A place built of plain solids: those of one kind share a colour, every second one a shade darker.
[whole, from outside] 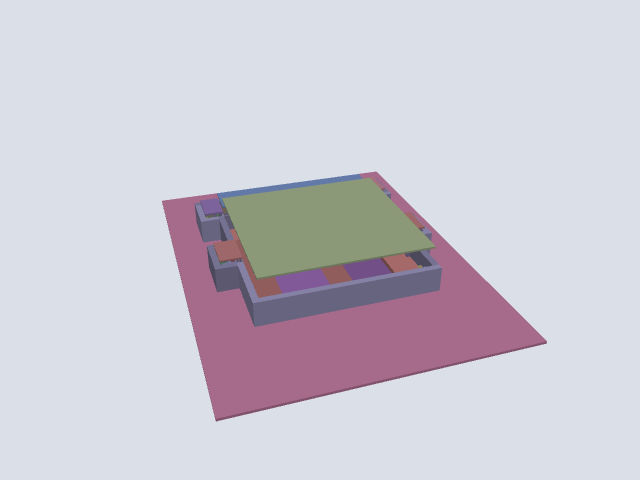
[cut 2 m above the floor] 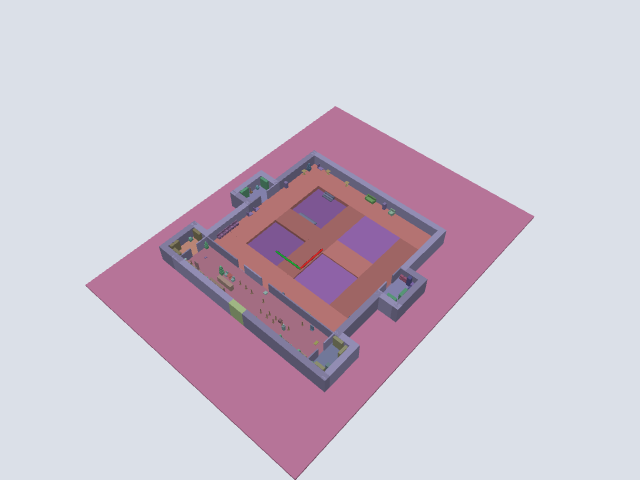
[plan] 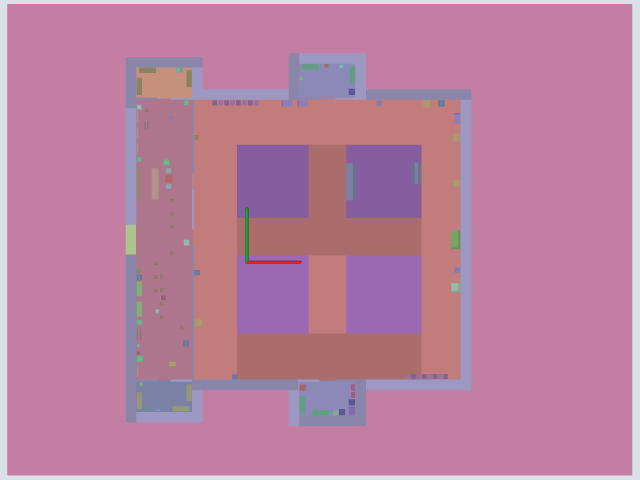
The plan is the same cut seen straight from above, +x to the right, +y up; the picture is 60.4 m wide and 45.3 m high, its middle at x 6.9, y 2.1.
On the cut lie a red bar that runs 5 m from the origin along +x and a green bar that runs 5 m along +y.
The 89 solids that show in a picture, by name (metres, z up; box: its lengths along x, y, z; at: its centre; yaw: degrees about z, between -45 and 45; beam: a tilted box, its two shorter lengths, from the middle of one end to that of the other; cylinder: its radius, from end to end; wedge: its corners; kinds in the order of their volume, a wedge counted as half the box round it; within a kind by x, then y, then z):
{
 "ground_under_all_1": {"box": [58.98, 44.51, 0.4], "at": [6.88, 2.13, -1.48]},
 "wall_1": {"box": [1.0, 4.85, 4.06], "at": [-10.93, -12.7, 0.7]},
 "wall_2": {"box": [1.0, 12.8, 4.06], "at": [-10.93, -5.67, 0.7]},
 "wall_3": {"box": [1.0, 12.8, 4.06], "at": [-10.93, 9.93, 0.7]},
 "wall_4": {"box": [1.0, 4.85, 4.06], "at": [-10.93, 16.95, 0.7]},
 "wall_5": {"box": [2.23, 0.2, 4.06], "at": [-9.52, -11.17, 0.7]},
 "wall_6": {"box": [2.23, 0.2, 4.06], "at": [-9.52, 15.43, 0.7]},
 "wall_7": {"box": [7.25, 1.0, 4.06], "at": [-7.8, -14.62, 0.7]},
 "wall_8": {"box": [7.25, 1.0, 4.06], "at": [-7.8, 18.88, 0.7]},
 "wall_9": {"box": [2.23, 0.2, 4.06], "at": [-6.09, -11.17, 0.7]},
 "wall_10": {"box": [2.23, 0.2, 4.06], "at": [-6.09, 15.43, 0.7]},
 "wall_11": {"box": [0.2, 12.93, 4.06], "at": [-5.08, -4.81, 0.7]},
 "wall_12": {"box": [0.2, 3.73, 4.06], "at": [-5.08, 5.02, 0.7]},
 "wall_13": {"box": [0.2, 7.15, 4.06], "at": [-5.08, 11.96, 0.7]},
 "wall_14": {"box": [1.0, 4.05, 4.06], "at": [-4.68, -13.1, 0.7]},
 "wall_15": {"box": [1.0, 4.05, 4.06], "at": [-4.68, 17.36, 0.7]},
 "wall_16": {"box": [10.03, 1.0, 4.06], "at": [-0.17, -11.57, 0.7]},
 "wall_17": {"box": [10.03, 1.0, 4.06], "at": [-0.17, 15.83, 0.7]},
 "wall_18": {"box": [1.0, 4.4, 4.06], "at": [4.44, -13.27, 0.7]},
 "wall_19": {"box": [1.0, 4.4, 4.06], "at": [4.44, 17.53, 0.7]},
 "wall_20": {"box": [2.1, 0.2, 4.06], "at": [5.79, -11.17, 0.7]},
 "wall_21": {"box": [2.1, 0.2, 4.06], "at": [5.79, 15.43, 0.7]},
 "wall_22": {"box": [2.01, 0.2, 4.06], "at": [5.84, -11.17, 0.7]},
 "wall_23": {"box": [7.3, 1.0, 4.06], "at": [7.59, -14.97, 0.7]},
 "wall_24": {"box": [7.3, 1.0, 4.06], "at": [7.59, 19.23, 0.7]},
 "wall_25": {"box": [2.01, 0.2, 4.06], "at": [9.35, 15.43, 0.7]},
 "wall_26": {"box": [2.1, 0.2, 4.06], "at": [9.4, -11.17, 0.7]},
 "wall_27": {"box": [2.1, 0.2, 4.06], "at": [9.4, 15.43, 0.7]},
 "wall_28": {"box": [1.0, 4.4, 4.06], "at": [10.75, -13.27, 0.7]},
 "wall_29": {"box": [1.0, 4.4, 4.06], "at": [10.75, 17.53, 0.7]},
 "wall_30": {"box": [10.83, 1.0, 4.06], "at": [15.76, -11.57, 0.7]},
 "wall_31": {"box": [10.83, 1.0, 4.06], "at": [15.76, 15.83, 0.7]},
 "wall_32": {"box": [1.0, 28.4, 4.06], "at": [20.67, 2.13, 0.7]},
 "floor_gang_1": {"box": [4.15, 26.6, 1.33], "at": [-3.0, 2.13, -0.67]},
 "floor_gang_2": {"box": [3.55, 7.35, 1.33], "at": [7.59, -3.04, -0.67]},
 "floor_gang_3": {"box": [3.55, 6.9, 1.33], "at": [7.59, 7.63, -0.67]},
 "floor_gang_4": {"box": [17.4, 4.45, 1.33], "at": [7.77, -8.95, -0.67]},
 "floor_gang_5": {"box": [17.4, 3.55, 1.33], "at": [7.77, 2.4, -0.67]},
 "floor_gang_6": {"box": [17.4, 4.35, 1.33], "at": [7.77, 13.26, -0.67]},
 "floor_gang_7": {"box": [3.8, 26.6, 1.33], "at": [18.37, 2.13, -0.67]},
 "ceil_hall_1": {"box": [25.35, 26.6, 0.3], "at": [7.59, 2.13, 5.9]},
 "floor_foyer_1": {"box": [5.45, 26.6, 1.33], "at": [-7.8, 2.13, -0.67]},
 "step_tier_1": {"box": [6.75, 7.35, 1.07], "at": [2.44, -3.04, -0.8]},
 "step_tier_2": {"box": [6.75, 6.9, 0.8], "at": [2.44, 7.63, -0.93]},
 "step_tier_3": {"box": [7.1, 7.35, 1.33], "at": [12.92, -3.04, -0.67]},
 "step_tier_4": {"box": [7.1, 6.9, 0.6], "at": [12.92, 7.63, -1.03]},
 "floor_side_1": {"box": [5.5, 3.4, 1.33], "at": [7.59, -12.87, -0.67]},
 "floor_side_2": {"box": [5.5, 3.4, 1.33], "at": [7.59, 17.13, -0.67]},
 "ceil_foyer_1": {"box": [5.45, 26.6, 0.3], "at": [-7.8, 2.13, 4.35]},
 "floor_cloaks_1": {"box": [5.45, 3.05, 1.33], "at": [-7.8, -12.7, -0.67]},
 "floor_store_1": {"box": [5.45, 3.05, 1.33], "at": [-7.8, 16.95, -0.67]},
 "door_leaf_1": {"box": [0.97, 2.8, 4.6], "at": [-10.95, 2.13, 0.97]},
 "ceil_side_1": {"box": [5.5, 3.4, 0.3], "at": [7.59, -12.87, 3.4]},
 "ceil_side_2": {"box": [5.5, 3.4, 0.3], "at": [7.59, 17.13, 3.4]},
 "shelves_side_1": {"box": [0.5, 1.6, 2.0], "at": [5.22, -13.42, 1.0]},
 "shelves_side_2": {"box": [1.6, 0.5, 2.0], "at": [6.0, 18.45, 1.0]},
 "shelves_side_3": {"box": [1.6, 0.5, 2.0], "at": [7.0, -14.19, 1.0]},
 "shelves_side_4": {"box": [0.5, 1.6, 2.0], "at": [9.96, 17.68, 1.0]},
 "tread_1": {"box": [0.31, 3.5, 1.15], "at": [9.53, 7.59, -0.76]},
 "tread_2": {"box": [0.31, 3.5, 0.96], "at": [9.84, 7.59, -0.85]},
 "tread_3": {"box": [0.31, 3.5, 0.78], "at": [10.14, 7.59, -0.94]},
 "tread_4": {"box": [0.31, 2.05, 0.78], "at": [15.7, 8.39, -0.94]},
 "tread_5": {"box": [0.31, 2.05, 0.96], "at": [16.0, 8.39, -0.85]},
 "tread_6": {"box": [0.31, 2.05, 1.15], "at": [16.32, 8.39, -0.76]},
 "ceil_cloaks_1": {"box": [5.45, 3.05, 0.3], "at": [-7.8, -12.7, 3.4]},
 "ceil_store_1": {"box": [5.45, 3.05, 0.3], "at": [-7.8, 16.95, 3.4]},
 "shelves_cloaks_1": {"box": [0.5, 1.6, 2.0], "at": [-10.15, -13.07, 1.0]},
 "shelves_cloaks_2": {"box": [1.6, 0.5, 2.0], "at": [-6.23, -13.84, 1.0]},
 "shelves_cloaks_3": {"box": [0.5, 1.6, 2.0], "at": [-5.46, -12.32, 1.0]},
 "shelves_store_1": {"box": [0.5, 1.6, 2.0], "at": [-10.15, 16.58, 1.0]},
 "shelves_store_2": {"box": [1.6, 0.5, 2.0], "at": [-9.38, 18.1, 1.0]},
 "shelves_store_3": {"box": [0.5, 1.6, 2.0], "at": [-5.46, 17.33, 1.0]},
 "bar_foyer_1": {"box": [0.4, 2.95, 2.1], "at": [-10.2, 7.41, 1.05]},
 "bar_foyer_2": {"box": [0.65, 2.95, 1.1], "at": [-8.68, 7.41, 0.55]},
 "fridge_cloaks_1": {"box": [0.6, 0.6, 1.8], "at": [-9.23, -13.79, 0.9]},
 "fridge_side_1": {"box": [0.6, 0.6, 1.8], "at": [9.91, -13.22, 0.9]},
 "bench_foyer_1": {"box": [0.5, 1.4, 0.46], "at": [-10.15, -4.42, 0.22]},
 "bench_foyer_2": {"box": [0.5, 1.4, 0.46], "at": [-10.15, -2.52, 0.22]},
 "sofa_1": {"box": [0.86, 1.78, 0.33], "at": [19.7, 2.11, 0.27]},
 "hamper_side_1": {"box": [0.6, 0.9, 0.72], "at": [9.91, -14.07, 0.36]},
 "armchair_1": {"box": [0.86, 0.9, 0.33], "at": [19.7, -2.41, 0.27]},
 "trolley_1": {"box": [1.0, 0.6, 0.06], "at": [3.78, 14.99, 0.2]},
 "trolley_2": {"box": [1.0, 0.6, 0.06], "at": [5.26, 14.99, 0.2]},
 "trolley_3": {"box": [0.6, 1.0, 0.06], "at": [19.84, 13.58, 0.2]},
 "cafe_table_1": {"box": [0.7, 0.7, 0.04], "at": [-4.59, -5.72, 0.72]},
 "cafe_table_2": {"box": [0.7, 0.7, 0.04], "at": [17.0, 14.95, 0.72]},
 "cafe_table_3": {"box": [0.7, 0.7, 0.04], "at": [19.79, 7.44, 0.72]},
 "cafe_table_4": {"box": [0.7, 0.7, 0.04], "at": [19.79, 11.77, 0.72]},
 "cafe_table_foyer_1": {"box": [0.7, 0.7, 0.04], "at": [-7.37, 7.88, 0.72]}
}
